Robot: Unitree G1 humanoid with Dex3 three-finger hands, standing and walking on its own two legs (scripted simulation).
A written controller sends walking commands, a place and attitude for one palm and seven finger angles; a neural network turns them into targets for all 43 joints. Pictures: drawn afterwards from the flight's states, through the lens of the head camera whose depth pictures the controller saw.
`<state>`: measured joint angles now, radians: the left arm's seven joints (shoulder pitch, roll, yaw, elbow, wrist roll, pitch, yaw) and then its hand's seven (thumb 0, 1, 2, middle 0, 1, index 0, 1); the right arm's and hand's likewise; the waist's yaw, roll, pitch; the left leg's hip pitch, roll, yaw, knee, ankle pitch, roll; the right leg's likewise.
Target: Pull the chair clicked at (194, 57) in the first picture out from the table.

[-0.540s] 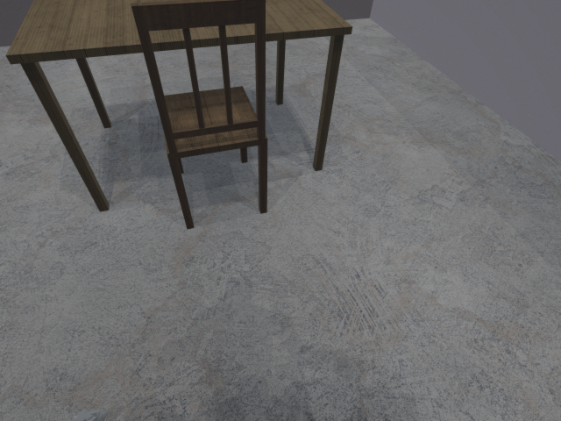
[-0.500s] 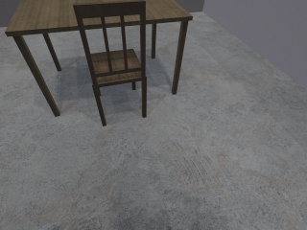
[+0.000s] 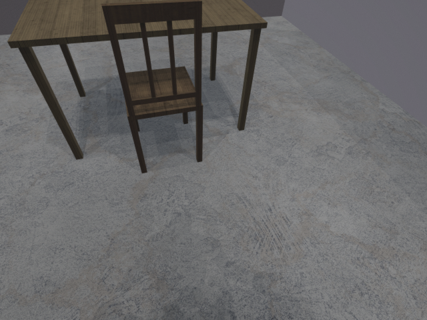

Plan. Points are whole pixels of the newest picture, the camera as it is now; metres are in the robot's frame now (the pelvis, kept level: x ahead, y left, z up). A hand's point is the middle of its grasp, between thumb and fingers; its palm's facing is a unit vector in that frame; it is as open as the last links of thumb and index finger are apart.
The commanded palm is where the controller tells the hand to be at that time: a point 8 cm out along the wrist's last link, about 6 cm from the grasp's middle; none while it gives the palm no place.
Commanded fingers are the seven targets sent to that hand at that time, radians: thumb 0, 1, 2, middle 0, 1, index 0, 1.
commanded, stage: stand and wait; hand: left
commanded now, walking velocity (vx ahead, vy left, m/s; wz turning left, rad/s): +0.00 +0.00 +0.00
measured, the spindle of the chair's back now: (148, 63) +1.10 +0.34 -0.08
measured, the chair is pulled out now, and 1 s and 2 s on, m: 0.00 0.00 0.00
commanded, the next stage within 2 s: look at it before walking up in 0.28 s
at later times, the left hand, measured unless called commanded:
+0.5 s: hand out of the picture +0.06 +0.24 -0.16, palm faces -0.03 -0.94 -0.33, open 7.4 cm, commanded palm none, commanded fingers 0.00 0.90 0.90 -0.20 -0.30 -0.20 -0.30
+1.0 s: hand out of the picture +0.05 +0.24 -0.16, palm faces -0.03 -0.95 -0.32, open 7.4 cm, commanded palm none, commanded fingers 0.00 0.90 0.90 -0.20 -0.30 -0.20 -0.30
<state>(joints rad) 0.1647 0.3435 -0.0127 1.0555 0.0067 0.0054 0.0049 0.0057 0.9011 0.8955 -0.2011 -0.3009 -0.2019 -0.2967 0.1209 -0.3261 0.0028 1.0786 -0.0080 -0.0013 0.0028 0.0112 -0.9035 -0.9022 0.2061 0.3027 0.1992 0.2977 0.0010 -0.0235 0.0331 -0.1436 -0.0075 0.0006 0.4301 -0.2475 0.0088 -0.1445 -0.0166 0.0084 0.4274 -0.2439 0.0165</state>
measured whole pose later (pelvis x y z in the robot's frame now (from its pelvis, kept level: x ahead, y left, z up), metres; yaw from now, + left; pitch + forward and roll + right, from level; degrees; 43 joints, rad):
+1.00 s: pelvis -0.01 -0.01 +0.00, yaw +0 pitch -3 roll +0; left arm 0.16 0.35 -0.01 1.09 0.01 0.00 0.00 0.01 0.90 0.90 -0.20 -0.30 -0.20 -0.30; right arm 0.12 -0.33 0.00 1.12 -0.01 -0.01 0.01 0.01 -0.90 -0.90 0.21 0.30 0.20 0.30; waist 0.00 -0.02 0.03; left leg -0.13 0.00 0.00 0.38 -0.20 0.00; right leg -0.14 -0.01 0.01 0.38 -0.20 0.01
